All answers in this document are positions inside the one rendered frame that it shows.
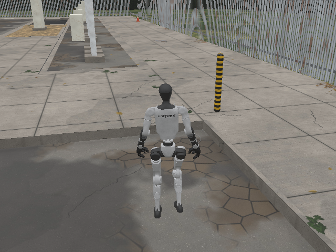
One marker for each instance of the left robot hand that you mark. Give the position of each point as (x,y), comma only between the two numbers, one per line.
(144,149)

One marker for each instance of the robot right forearm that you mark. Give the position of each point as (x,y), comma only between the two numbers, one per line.
(193,139)

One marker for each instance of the left robot thigh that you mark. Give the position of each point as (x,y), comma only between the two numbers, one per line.
(156,164)

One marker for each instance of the robot right upper arm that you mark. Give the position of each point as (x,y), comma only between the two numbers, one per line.
(186,120)

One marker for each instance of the right robot hand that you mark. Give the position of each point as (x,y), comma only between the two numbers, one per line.
(197,151)

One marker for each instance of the robot left upper arm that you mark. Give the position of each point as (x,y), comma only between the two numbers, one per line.
(147,121)

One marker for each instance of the robot right shin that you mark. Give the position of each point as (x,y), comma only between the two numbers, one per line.
(178,188)

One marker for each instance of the robot left forearm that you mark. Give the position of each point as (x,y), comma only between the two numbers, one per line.
(142,140)

